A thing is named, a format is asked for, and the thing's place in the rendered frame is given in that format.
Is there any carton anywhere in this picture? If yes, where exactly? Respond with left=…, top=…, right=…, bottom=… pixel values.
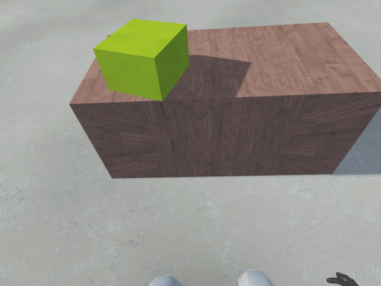
left=93, top=19, right=189, bottom=101

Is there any right robot hand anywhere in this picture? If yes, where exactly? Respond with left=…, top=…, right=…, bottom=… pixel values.
left=326, top=272, right=359, bottom=286

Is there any pedestal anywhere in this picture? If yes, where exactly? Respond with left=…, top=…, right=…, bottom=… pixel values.
left=69, top=22, right=381, bottom=179

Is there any right robot thigh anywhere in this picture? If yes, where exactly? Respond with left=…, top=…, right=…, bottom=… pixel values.
left=238, top=271, right=274, bottom=286

